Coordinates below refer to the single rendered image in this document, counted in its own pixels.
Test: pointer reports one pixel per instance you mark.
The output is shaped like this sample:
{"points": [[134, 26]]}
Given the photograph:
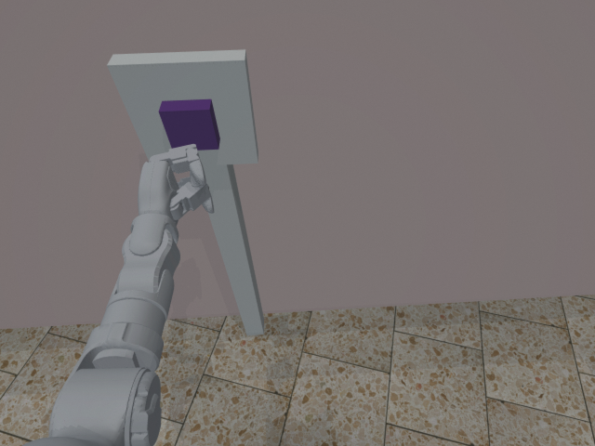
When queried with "panel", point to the panel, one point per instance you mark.
{"points": [[143, 81]]}

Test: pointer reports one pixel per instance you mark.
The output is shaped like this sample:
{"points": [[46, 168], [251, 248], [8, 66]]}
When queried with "robot left upper arm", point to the robot left upper arm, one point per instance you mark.
{"points": [[107, 407]]}

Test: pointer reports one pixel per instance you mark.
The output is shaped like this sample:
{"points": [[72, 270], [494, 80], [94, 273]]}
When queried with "button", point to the button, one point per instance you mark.
{"points": [[189, 122]]}

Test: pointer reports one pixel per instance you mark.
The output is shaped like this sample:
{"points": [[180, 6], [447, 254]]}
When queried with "left robot hand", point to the left robot hand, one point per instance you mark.
{"points": [[160, 193]]}

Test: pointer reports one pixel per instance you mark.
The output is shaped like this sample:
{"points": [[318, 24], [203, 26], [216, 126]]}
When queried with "robot left forearm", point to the robot left forearm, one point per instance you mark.
{"points": [[130, 333]]}

